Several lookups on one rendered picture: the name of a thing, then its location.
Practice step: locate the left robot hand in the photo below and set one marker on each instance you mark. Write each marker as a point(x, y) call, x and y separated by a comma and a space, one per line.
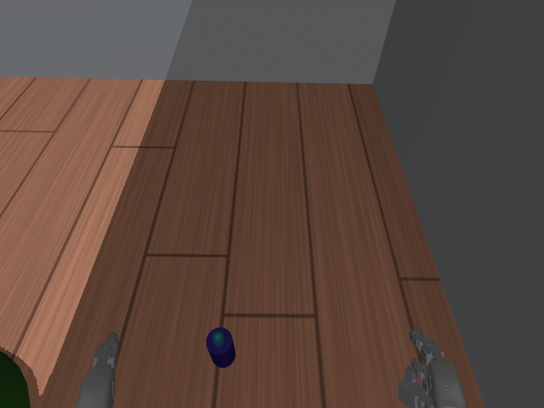
point(98, 385)

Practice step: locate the right robot hand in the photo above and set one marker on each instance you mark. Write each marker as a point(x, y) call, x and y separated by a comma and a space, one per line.
point(440, 388)

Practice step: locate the bottle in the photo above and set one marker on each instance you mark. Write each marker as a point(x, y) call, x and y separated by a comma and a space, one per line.
point(221, 347)

